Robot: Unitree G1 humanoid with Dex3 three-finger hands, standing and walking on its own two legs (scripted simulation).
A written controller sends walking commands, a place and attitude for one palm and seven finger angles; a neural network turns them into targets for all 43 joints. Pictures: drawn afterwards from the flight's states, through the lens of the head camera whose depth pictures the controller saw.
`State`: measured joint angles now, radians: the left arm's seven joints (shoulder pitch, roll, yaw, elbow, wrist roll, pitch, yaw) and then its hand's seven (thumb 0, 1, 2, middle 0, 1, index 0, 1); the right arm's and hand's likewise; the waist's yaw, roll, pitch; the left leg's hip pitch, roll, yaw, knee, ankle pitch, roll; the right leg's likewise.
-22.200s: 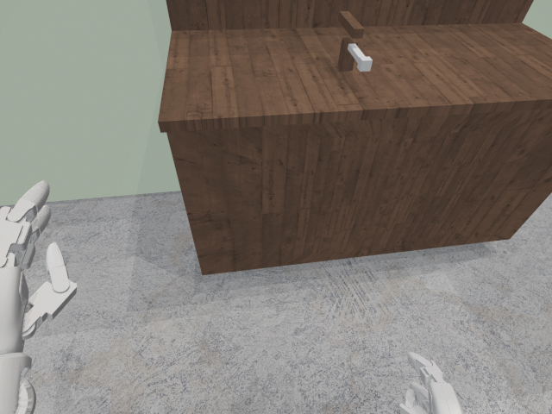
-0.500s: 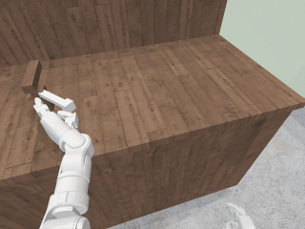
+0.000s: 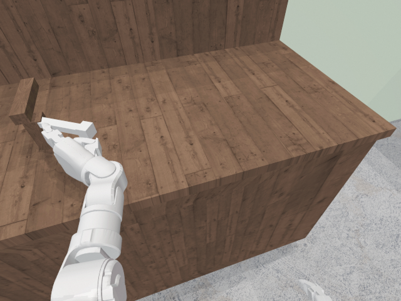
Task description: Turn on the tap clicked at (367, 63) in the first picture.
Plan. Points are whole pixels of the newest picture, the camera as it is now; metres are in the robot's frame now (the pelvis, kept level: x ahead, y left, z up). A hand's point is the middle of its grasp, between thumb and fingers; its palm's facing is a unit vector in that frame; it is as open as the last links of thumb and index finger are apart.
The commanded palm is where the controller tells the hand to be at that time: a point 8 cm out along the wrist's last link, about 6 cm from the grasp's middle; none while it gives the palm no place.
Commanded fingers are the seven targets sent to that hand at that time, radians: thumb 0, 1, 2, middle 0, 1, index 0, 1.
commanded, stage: push the lever round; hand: left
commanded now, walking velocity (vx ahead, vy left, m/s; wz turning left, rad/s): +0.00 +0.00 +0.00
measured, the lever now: (86, 130) +0.43 +0.27 +0.13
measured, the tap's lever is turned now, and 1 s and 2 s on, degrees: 57 71 71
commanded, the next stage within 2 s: lift the hand up off the lever in 0.40 s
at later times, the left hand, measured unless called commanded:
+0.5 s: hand (97, 135) +0.42 +0.24 +0.12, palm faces +0.85 -0.51 -0.09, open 7.9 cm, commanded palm +0.37 +0.26 +0.12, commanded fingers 0.00 0.90 0.90 -0.15 -0.15 -0.15 -0.15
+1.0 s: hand (96, 129) +0.43 +0.25 +0.13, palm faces +0.84 -0.53 -0.08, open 7.8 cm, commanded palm +0.38 +0.26 +0.14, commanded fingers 0.00 0.90 0.90 -0.15 -0.15 -0.15 -0.15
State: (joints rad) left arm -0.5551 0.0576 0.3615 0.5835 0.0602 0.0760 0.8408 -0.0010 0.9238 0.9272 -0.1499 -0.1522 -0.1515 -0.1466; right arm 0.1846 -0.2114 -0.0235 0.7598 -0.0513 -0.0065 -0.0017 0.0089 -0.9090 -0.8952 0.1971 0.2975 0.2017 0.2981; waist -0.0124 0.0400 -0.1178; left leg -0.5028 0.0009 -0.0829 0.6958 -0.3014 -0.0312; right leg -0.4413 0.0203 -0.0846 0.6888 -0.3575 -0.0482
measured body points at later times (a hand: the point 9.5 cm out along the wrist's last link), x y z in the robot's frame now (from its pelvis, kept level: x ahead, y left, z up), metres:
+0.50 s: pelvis +0.00 +0.00 +0.00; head +0.01 -0.01 +0.45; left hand +0.37 +0.27 +0.13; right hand +0.11 -0.25 -0.12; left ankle +0.03 +0.14 -0.72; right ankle +0.00 -0.09 -0.72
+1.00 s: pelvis +0.01 +0.01 +0.00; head +0.02 +0.00 +0.45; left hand +0.39 +0.27 +0.13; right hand +0.11 -0.24 -0.12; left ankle +0.03 +0.14 -0.72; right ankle +0.00 -0.09 -0.72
